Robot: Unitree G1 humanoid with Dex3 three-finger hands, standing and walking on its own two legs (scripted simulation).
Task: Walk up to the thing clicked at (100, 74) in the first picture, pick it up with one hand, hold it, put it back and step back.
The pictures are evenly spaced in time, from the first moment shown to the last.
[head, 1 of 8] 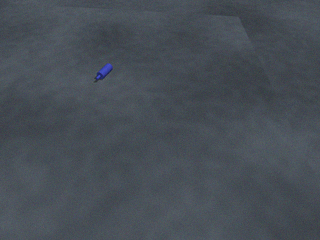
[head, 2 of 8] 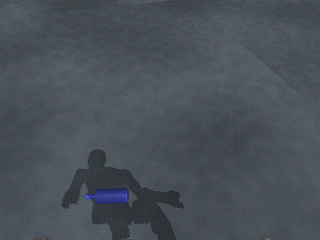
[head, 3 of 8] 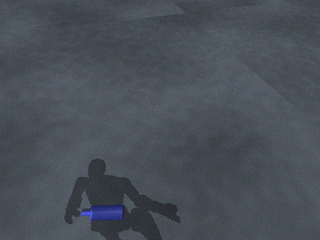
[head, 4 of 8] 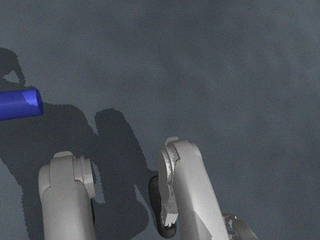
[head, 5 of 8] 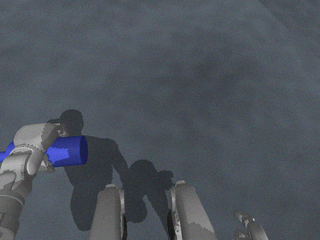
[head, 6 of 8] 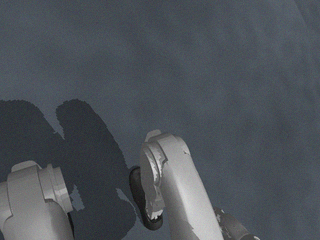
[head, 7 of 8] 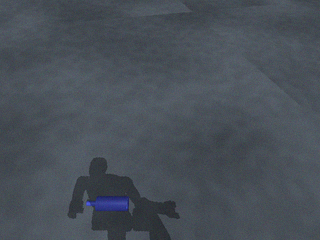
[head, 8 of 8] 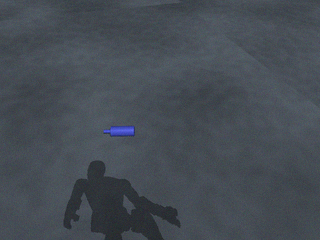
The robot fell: no
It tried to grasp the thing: yes
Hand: left
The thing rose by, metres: 0.66
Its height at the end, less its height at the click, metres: +0.00
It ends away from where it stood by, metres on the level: 0.01
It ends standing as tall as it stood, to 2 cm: yes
